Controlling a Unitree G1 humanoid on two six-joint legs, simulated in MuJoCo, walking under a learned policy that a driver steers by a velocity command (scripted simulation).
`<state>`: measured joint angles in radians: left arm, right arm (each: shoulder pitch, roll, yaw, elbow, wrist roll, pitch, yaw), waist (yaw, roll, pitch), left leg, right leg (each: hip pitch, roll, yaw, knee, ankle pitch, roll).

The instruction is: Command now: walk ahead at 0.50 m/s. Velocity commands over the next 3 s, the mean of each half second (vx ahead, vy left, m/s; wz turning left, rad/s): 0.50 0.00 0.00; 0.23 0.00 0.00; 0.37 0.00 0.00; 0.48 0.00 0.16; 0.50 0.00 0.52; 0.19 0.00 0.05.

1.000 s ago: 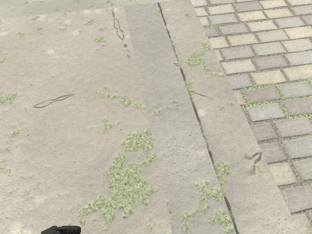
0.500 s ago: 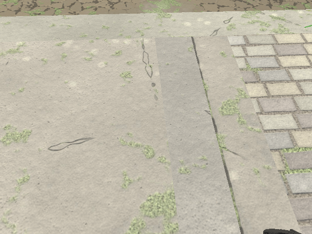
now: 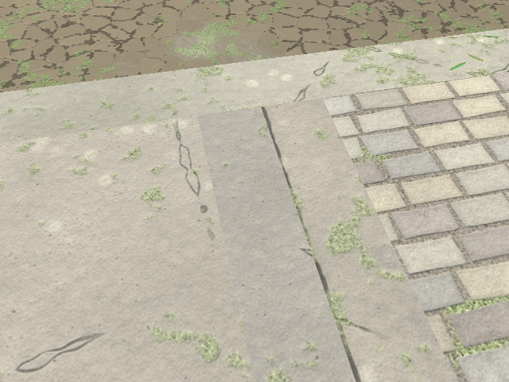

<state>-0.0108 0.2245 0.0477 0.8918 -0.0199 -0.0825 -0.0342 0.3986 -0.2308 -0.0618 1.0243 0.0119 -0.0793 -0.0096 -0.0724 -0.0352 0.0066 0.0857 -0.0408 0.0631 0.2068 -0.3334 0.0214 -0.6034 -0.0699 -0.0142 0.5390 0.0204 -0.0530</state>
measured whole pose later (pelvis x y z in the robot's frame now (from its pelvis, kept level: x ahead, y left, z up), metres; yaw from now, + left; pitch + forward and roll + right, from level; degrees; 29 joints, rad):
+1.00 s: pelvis +0.47 +0.02 +0.00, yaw +0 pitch +1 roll +2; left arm 0.15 0.23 0.06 0.98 0.01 0.01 0.04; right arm 0.16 -0.21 -0.03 0.99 -0.01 -0.04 0.00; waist 0.00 -0.04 -0.01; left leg -0.27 -0.06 0.09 0.43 -0.18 0.06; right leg -0.33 -0.08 0.02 0.55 -0.23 0.00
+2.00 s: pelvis +0.90 +0.00 +0.00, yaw +6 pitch +1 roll -1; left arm 0.14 0.23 0.07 0.94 0.01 -0.10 -0.02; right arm 0.29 -0.26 -0.08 0.98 0.04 -0.06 -0.02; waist -0.01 0.04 0.04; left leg -0.48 0.08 -0.04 1.20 -0.35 0.05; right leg -0.30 0.00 -0.12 0.44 -0.15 -0.04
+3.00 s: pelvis +1.28 +0.16 -0.01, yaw +23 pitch +1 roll +0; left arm 0.21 0.22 0.06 0.76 0.01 0.06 0.05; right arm 0.15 -0.23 -0.06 0.81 0.01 0.03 -0.05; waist 0.05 -0.02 0.05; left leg -0.46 -0.05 -0.05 0.97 -0.51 -0.01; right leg -0.47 0.03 0.08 0.51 -0.07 0.00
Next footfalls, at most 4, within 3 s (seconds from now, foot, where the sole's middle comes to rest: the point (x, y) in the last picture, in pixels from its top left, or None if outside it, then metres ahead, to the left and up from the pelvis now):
0.06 right None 0.22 -0.13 -0.77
0.60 left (207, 359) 0.54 0.11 -0.77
1.00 right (297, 352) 0.55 -0.13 -0.77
1.36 left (192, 320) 0.66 0.15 -0.77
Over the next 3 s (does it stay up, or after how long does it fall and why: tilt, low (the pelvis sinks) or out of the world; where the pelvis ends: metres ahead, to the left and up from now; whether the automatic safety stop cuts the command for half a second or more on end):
stays up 1.28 0.16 -0.01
